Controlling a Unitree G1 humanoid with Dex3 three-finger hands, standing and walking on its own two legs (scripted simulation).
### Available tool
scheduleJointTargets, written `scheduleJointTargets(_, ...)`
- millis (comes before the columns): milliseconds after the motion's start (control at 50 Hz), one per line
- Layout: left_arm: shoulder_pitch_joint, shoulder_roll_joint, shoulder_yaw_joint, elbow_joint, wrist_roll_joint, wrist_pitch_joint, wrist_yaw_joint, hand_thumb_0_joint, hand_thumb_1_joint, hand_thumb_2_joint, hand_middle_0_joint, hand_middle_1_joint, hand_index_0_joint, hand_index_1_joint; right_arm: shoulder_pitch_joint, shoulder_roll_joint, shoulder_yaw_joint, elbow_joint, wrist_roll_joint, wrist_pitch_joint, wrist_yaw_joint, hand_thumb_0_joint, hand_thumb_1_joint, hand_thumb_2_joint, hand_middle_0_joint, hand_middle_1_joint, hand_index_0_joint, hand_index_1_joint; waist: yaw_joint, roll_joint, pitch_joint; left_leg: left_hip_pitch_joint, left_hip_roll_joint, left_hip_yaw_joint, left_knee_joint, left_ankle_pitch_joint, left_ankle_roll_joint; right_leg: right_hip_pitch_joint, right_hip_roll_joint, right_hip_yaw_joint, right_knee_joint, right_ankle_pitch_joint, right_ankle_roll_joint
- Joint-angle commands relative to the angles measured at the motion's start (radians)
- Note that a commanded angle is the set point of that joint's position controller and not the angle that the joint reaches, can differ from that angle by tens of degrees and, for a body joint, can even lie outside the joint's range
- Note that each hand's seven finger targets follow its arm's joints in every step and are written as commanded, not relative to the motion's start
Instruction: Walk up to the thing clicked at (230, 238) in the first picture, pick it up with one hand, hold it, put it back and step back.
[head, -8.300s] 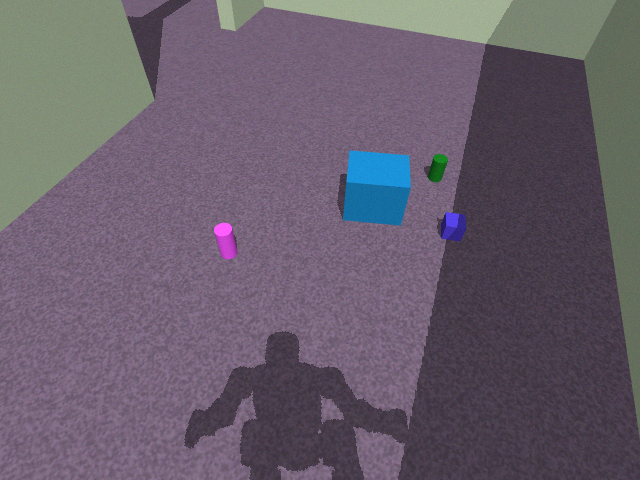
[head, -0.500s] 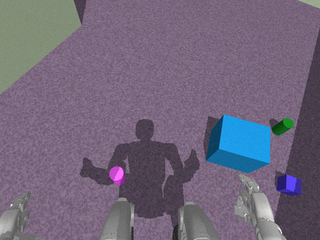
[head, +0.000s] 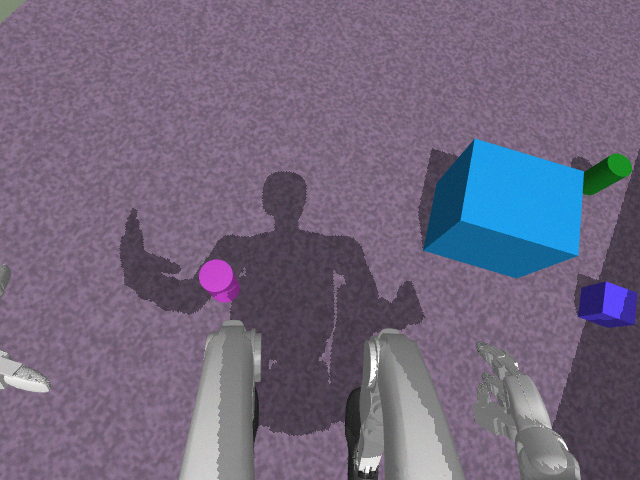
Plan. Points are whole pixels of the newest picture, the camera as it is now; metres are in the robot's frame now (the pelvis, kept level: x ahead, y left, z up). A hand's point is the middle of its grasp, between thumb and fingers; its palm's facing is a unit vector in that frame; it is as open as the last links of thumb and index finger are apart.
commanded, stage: go down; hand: left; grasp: from the side
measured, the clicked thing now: (221, 282) +0.41 +0.20 -0.45
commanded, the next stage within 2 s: approach in 1.54 s
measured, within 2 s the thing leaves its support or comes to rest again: neither
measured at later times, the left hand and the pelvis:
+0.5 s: hand (27, 295) +0.31 +0.38 -0.11, palm faces +0.13 -0.98 -0.17, open 17.2 cm; pelvis -0.02 +0.00 -0.08, yaw -2 degrees
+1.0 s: hand (31, 287) +0.32 +0.39 -0.13, palm faces +0.11 -0.98 -0.15, open 17.2 cm; pelvis -0.03 +0.00 -0.12, yaw -3 degrees
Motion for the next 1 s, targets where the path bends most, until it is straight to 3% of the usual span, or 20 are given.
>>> scheduleJointTargets(0, -0.144, 0.352, 0.111, -0.109, -0.031, -0.090, -0.030, 0.000, -0.539, 0.127, -0.056, -0.146, -0.058, -0.141, 0.064, -0.215, -0.073, -0.091, 0.008, -0.041, -0.016, 0.000, -0.879, -0.896, 0.200, 0.300, 0.200, 0.300, 0.019, 0.176, -0.507, 0.394, -0.015, -0.020, -0.214, 0.137, 0.035, 0.126, 0.030, 0.007, -0.155, 0.136, -0.046)
scheduleJointTargets(80, -0.195, 0.406, 0.140, -0.084, -0.042, -0.107, -0.055, 0.000, -0.530, 0.117, -0.060, -0.141, -0.062, -0.135, 0.061, -0.221, -0.061, -0.088, 0.009, -0.044, -0.020, 0.000, -0.885, -0.897, 0.200, 0.300, 0.200, 0.300, 0.025, 0.168, -0.513, 0.313, -0.018, -0.012, -0.179, 0.073, 0.036, 0.114, 0.029, 0.013, -0.132, 0.097, -0.043)
scheduleJointTargets(160, -0.196, 0.448, 0.172, -0.050, -0.051, -0.107, -0.079, 0.000, -0.509, 0.128, -0.057, -0.133, -0.052, -0.133, 0.077, -0.234, -0.055, -0.078, 0.010, -0.043, -0.022, 0.000, -0.894, -0.900, 0.200, 0.300, 0.200, 0.300, 0.033, 0.157, -0.551, 0.297, -0.019, -0.003, -0.126, 0.141, 0.039, 0.111, 0.031, 0.005, -0.097, 0.136, -0.044)
scheduleJointTargets(200, -0.196, 0.469, 0.186, -0.048, -0.055, -0.108, -0.086, 0.000, -0.524, 0.123, -0.059, -0.134, -0.056, -0.133, 0.068, -0.236, -0.049, -0.079, 0.011, -0.041, -0.024, 0.000, -0.894, -0.900, 0.200, 0.300, 0.200, 0.300, 0.041, 0.165, -0.537, 0.273, -0.021, 0.002, -0.117, 0.126, 0.039, 0.096, 0.032, 0.002, -0.085, 0.125, -0.046)
scheduleJointTargets(260, -0.212, 0.462, 0.186, -0.040, -0.064, -0.108, -0.107, 0.000, -0.527, 0.127, -0.054, -0.129, -0.049, -0.130, 0.072, -0.247, -0.050, -0.068, 0.011, -0.040, -0.024, 0.000, -0.903, -0.903, 0.200, 0.300, 0.200, 0.300, 0.032, 0.195, -0.559, 0.298, -0.017, -0.011, -0.093, 0.164, 0.036, 0.043, 0.034, -0.015, -0.035, 0.154, -0.051)
scheduleJointTargets(300, -0.220, 0.488, 0.201, -0.035, -0.072, -0.110, -0.115, 0.000, -0.514, 0.133, -0.054, -0.129, -0.047, -0.131, 0.070, -0.245, -0.046, -0.063, 0.009, -0.043, -0.025, 0.000, -0.904, -0.904, 0.199, 0.300, 0.200, 0.300, 0.036, 0.167, -0.547, 0.244, -0.019, 0.004, -0.062, 0.151, 0.042, 0.056, 0.035, -0.007, -0.042, 0.145, -0.045)
scheduleJointTargets(340, -0.265, 0.484, 0.196, -0.039, -0.077, -0.118, -0.124, 0.000, -0.519, 0.124, -0.055, -0.123, -0.049, -0.124, 0.073, -0.241, -0.043, -0.059, 0.006, -0.046, -0.025, 0.000, -0.904, -0.904, 0.199, 0.300, 0.200, 0.300, 0.017, 0.150, -0.540, 0.198, -0.019, 0.011, -0.036, 0.141, 0.045, 0.064, 0.036, -0.002, -0.032, 0.141, -0.042)
scheduleJointTargets(380, -0.268, 0.506, 0.210, -0.036, -0.081, -0.123, -0.135, 0.000, -0.520, 0.122, -0.052, -0.115, -0.044, -0.118, 0.070, -0.246, -0.042, -0.054, 0.005, -0.048, -0.023, 0.000, -0.908, -0.905, 0.199, 0.300, 0.200, 0.300, 0.029, 0.163, -0.552, 0.203, -0.016, 0.012, -0.020, 0.150, 0.045, 0.050, 0.038, -0.004, -0.010, 0.144, -0.044)
scheduleJointTargets(500, -0.337, 0.538, 0.217, -0.035, -0.080, -0.131, -0.161, 0.000, -0.505, 0.130, -0.047, -0.112, -0.038, -0.116, 0.077, -0.263, -0.040, -0.047, 0.000, -0.048, -0.024, 0.000, -0.909, -0.906, 0.199, 0.300, 0.200, 0.300, 0.020, 0.202, -0.554, 0.194, -0.012, -0.006, -0.008, 0.107, 0.038, -0.020, 0.039, -0.025, 0.045, 0.123, -0.049)
scheduleJointTargets(520, -0.325, 0.518, 0.214, -0.023, -0.082, -0.130, -0.168, 0.000, -0.508, 0.128, -0.046, -0.114, -0.039, -0.117, 0.077, -0.264, -0.042, -0.042, -0.002, -0.049, -0.024, 0.000, -0.911, -0.907, 0.199, 0.300, 0.200, 0.300, 0.017, 0.198, -0.565, 0.203, -0.013, -0.005, 0.003, 0.117, 0.039, -0.022, 0.038, -0.026, 0.050, 0.132, -0.048)
scheduleJointTargets(580, -0.336, 0.555, 0.224, -0.022, -0.082, -0.125, -0.175, 0.000, -0.499, 0.130, -0.047, -0.113, -0.038, -0.117, 0.076, -0.266, -0.036, -0.042, -0.002, -0.048, -0.025, 0.000, -0.909, -0.906, 0.199, 0.300, 0.200, 0.300, 0.020, 0.193, -0.559, 0.169, -0.015, 0.003, 0.020, 0.103, 0.040, -0.022, 0.039, -0.025, 0.057, 0.118, -0.047)
scheduleJointTargets(660, -0.327, 0.590, 0.251, -0.036, -0.086, -0.120, -0.181, 0.000, -0.505, 0.128, -0.047, -0.102, -0.035, -0.110, 0.084, -0.272, -0.032, -0.041, -0.002, -0.049, -0.024, 0.000, -0.913, -0.908, 0.199, 0.300, 0.199, 0.300, 0.037, 0.206, -0.598, 0.182, -0.015, 0.004, 0.041, 0.159, 0.038, -0.027, 0.040, -0.031, 0.088, 0.155, -0.050)
scheduleJointTargets(680, -0.355, 0.580, 0.230, -0.044, -0.084, -0.120, -0.186, 0.000, -0.513, 0.135, -0.047, -0.116, -0.037, -0.122, 0.074, -0.270, -0.031, -0.040, -0.001, -0.046, -0.025, 0.000, -0.912, -0.908, 0.199, 0.300, 0.199, 0.300, 0.027, 0.219, -0.580, 0.175, -0.015, 0.004, 0.044, 0.135, 0.039, -0.056, 0.040, -0.030, 0.089, 0.137, -0.050)
scheduleJointTargets(740, -0.367, 0.562, 0.232, -0.018, -0.092, -0.115, -0.189, 0.000, -0.507, 0.126, -0.046, -0.105, -0.035, -0.111, 0.073, -0.272, -0.029, -0.042, -0.001, -0.051, -0.023, 0.000, -0.913, -0.908, 0.199, 0.300, 0.199, 0.300, 0.014, 0.199, -0.541, 0.137, -0.015, -0.001, 0.054, 0.096, 0.041, -0.081, 0.041, -0.036, 0.100, 0.113, -0.050)
scheduleJointTargets(780, -0.376, 0.600, 0.242, -0.024, -0.090, -0.117, -0.193, 0.000, -0.505, 0.118, -0.044, -0.093, -0.033, -0.100, 0.075, -0.269, -0.025, -0.043, -0.002, -0.050, -0.023, 0.000, -0.912, -0.908, 0.199, 0.300, 0.199, 0.300, 0.020, 0.199, -0.545, 0.112, -0.015, 0.006, 0.060, 0.078, 0.042, -0.064, 0.042, -0.032, 0.097, 0.096, -0.048)
scheduleJointTargets(880, -0.366, 0.571, 0.236, 0.003, -0.095, -0.110, -0.203, 0.000, -0.505, 0.129, -0.045, -0.101, -0.032, -0.109, 0.087, -0.276, -0.026, -0.040, -0.004, -0.051, -0.022, 0.000, -0.914, -0.908, 0.199, 0.300, 0.199, 0.300, 0.010, 0.185, -0.558, 0.125, -0.016, 0.007, 0.089, 0.128, 0.043, -0.075, 0.043, -0.035, 0.114, 0.135, -0.048)
scheduleJointTargets(900, -0.395, 0.603, 0.245, -0.030, -0.092, -0.113, -0.204, 0.000, -0.509, 0.129, -0.045, -0.104, -0.033, -0.111, 0.086, -0.280, -0.025, -0.039, -0.004, -0.051, -0.022, 0.000, -0.910, -0.908, 0.199, 0.300, 0.199, 0.300, 0.020, 0.209, -0.565, 0.129, -0.015, 0.005, 0.088, 0.121, 0.041, -0.088, 0.043, -0.036, 0.126, 0.130, -0.050)
scheduleJointTargets(980, -0.396, 0.596, 0.242, -0.005, -0.091, -0.111, -0.205, 0.000, -0.524, 0.122, -0.043, -0.098, -0.032, -0.105, 0.079, -0.280, -0.023, -0.042, -0.003, -0.049, -0.019, 0.000, -0.913, -0.908, 0.199, 0.300, 0.199, 0.300, 0.012, 0.203, -0.540, 0.107, -0.015, -0.001, 0.089, 0.076, 0.042, -0.119, 0.043, -0.043, 0.134, 0.099, -0.050)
